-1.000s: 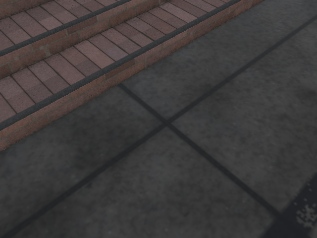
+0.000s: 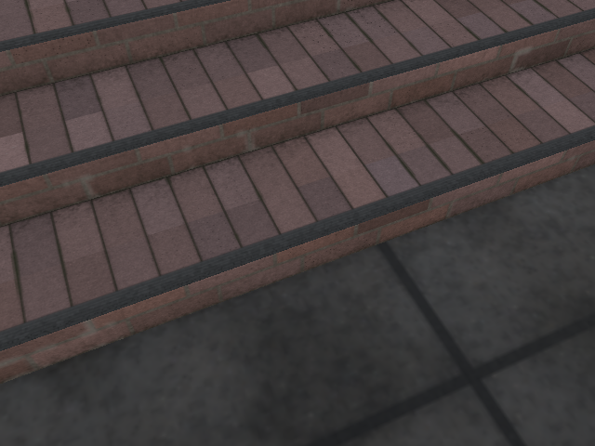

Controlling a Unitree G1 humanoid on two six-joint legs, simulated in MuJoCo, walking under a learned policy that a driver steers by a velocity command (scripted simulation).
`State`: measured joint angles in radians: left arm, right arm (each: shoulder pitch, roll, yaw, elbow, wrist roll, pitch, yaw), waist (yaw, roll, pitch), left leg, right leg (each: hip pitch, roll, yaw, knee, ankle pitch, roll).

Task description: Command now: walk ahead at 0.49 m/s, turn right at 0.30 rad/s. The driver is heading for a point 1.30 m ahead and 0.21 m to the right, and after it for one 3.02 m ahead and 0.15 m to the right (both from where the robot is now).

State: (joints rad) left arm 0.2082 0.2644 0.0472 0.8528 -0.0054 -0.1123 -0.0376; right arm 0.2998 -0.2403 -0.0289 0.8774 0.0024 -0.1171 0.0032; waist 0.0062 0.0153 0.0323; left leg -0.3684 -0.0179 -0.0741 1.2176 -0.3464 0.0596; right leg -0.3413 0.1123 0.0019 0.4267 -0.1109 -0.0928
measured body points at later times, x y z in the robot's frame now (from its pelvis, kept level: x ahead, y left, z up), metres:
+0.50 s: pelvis +0.27 +0.04 +0.01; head +0.29 +0.05 +0.46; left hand +0.43 +0.29 -0.11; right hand +0.34 -0.26 -0.09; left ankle +0.33 +0.13 -0.73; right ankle +0.19 -0.08 -0.64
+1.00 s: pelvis +0.49 -0.11 +0.00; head +0.52 -0.13 +0.45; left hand +0.75 +0.06 -0.08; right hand +0.42 -0.38 -0.13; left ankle +0.46 +0.08 -0.64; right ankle +0.50 -0.21 -0.73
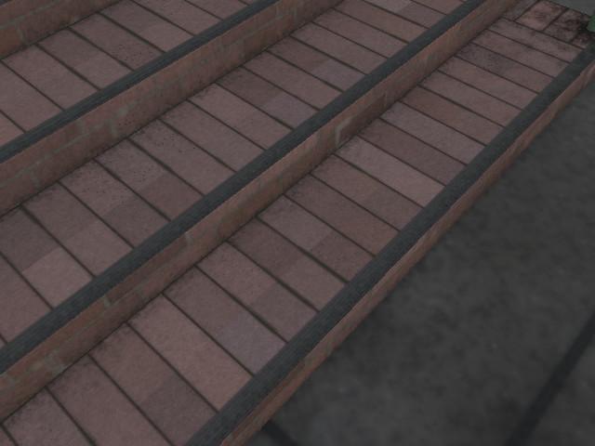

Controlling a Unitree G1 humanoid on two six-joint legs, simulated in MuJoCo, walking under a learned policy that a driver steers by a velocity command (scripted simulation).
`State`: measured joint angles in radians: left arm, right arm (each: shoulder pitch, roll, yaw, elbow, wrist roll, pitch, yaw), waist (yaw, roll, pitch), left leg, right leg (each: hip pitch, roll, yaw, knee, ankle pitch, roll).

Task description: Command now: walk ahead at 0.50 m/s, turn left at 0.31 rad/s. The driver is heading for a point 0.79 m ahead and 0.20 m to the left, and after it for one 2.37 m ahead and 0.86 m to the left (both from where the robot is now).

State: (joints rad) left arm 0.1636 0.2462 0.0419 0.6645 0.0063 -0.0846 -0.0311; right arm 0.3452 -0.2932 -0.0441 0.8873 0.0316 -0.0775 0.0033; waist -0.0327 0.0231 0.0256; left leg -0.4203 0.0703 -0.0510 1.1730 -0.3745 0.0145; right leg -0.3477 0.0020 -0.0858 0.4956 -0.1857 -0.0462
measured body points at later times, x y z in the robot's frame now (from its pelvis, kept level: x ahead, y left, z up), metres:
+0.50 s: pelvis +0.23 +0.07 -0.01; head +0.27 +0.09 +0.44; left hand +0.28 +0.36 -0.13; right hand +0.44 -0.16 -0.11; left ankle +0.28 +0.15 -0.74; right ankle +0.12 -0.11 -0.61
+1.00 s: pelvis +0.36 +0.07 +0.00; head +0.37 +0.08 +0.45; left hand +0.38 +0.36 -0.11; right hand +0.61 -0.07 -0.10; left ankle +0.28 +0.15 -0.74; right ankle +0.42 -0.03 -0.74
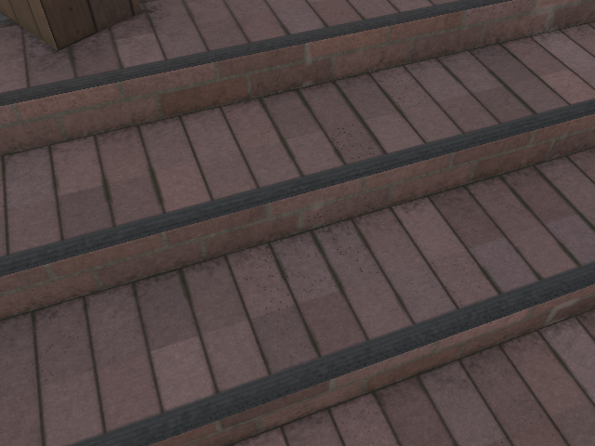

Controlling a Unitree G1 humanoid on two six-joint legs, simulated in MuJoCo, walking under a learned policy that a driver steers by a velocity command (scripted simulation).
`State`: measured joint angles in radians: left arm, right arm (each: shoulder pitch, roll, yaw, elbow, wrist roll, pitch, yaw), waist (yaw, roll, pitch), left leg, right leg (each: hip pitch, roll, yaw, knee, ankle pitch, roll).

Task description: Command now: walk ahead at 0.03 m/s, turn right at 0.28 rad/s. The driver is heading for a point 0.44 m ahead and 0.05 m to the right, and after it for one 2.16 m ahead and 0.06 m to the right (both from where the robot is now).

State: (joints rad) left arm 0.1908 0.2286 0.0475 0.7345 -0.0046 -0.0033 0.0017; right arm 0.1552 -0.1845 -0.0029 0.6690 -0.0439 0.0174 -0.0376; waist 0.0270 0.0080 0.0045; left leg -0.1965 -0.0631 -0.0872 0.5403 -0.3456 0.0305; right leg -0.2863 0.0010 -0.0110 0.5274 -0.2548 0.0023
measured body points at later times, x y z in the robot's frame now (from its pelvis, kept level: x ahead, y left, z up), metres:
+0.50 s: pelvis -0.01 +0.06 +0.00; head +0.02 +0.10 +0.45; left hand +0.22 +0.30 -0.12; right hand +0.01 -0.23 -0.08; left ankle -0.05 +0.14 -0.73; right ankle -0.11 -0.10 -0.58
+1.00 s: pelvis -0.03 +0.05 +0.00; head -0.03 +0.04 +0.45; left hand +0.18 +0.24 -0.11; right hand -0.04 -0.21 -0.13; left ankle -0.05 +0.14 -0.73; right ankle -0.10 -0.06 -0.73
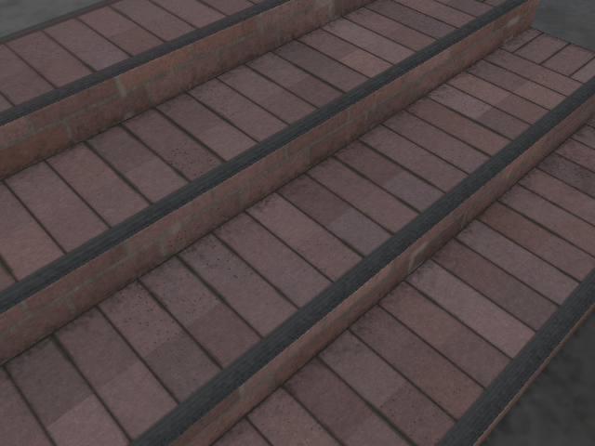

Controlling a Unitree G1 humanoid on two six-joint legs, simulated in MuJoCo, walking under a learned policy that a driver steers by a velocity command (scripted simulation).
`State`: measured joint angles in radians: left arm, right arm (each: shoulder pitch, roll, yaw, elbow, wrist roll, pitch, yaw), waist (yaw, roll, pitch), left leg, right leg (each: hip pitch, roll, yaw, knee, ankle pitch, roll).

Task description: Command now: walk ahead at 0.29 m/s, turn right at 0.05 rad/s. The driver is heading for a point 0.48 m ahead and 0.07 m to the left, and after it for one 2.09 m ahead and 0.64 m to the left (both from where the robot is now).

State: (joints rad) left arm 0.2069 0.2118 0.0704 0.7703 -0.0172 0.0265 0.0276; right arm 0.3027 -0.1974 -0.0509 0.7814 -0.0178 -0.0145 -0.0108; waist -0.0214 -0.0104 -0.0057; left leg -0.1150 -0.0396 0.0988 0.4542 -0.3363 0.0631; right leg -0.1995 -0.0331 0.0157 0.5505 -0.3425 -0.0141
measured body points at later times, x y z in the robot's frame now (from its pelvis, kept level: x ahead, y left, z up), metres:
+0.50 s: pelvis +0.15 -0.01 +0.01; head +0.19 -0.02 +0.46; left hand +0.05 +0.19 -0.13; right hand +0.43 -0.12 -0.05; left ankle +0.27 +0.09 -0.60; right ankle -0.02 -0.13 -0.72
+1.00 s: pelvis +0.43 +0.05 +0.14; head +0.45 +0.09 +0.58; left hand +0.60 +0.30 +0.05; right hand +0.49 -0.19 +0.01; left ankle +0.27 +0.09 -0.61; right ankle +0.56 -0.07 -0.54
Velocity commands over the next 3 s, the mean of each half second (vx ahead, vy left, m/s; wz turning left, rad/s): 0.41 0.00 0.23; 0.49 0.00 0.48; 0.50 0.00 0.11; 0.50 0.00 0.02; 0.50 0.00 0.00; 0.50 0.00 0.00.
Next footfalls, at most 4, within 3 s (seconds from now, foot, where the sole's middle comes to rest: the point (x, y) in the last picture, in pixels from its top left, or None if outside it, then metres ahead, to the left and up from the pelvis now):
0.52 left None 0.31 0.10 -0.65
0.90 right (338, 374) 0.60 -0.06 -0.56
1.06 right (335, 399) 0.59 -0.05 -0.65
1.38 left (178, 311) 0.74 0.27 -0.52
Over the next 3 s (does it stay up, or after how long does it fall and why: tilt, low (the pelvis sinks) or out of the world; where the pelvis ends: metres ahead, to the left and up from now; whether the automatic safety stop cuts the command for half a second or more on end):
stays up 1.47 0.47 0.51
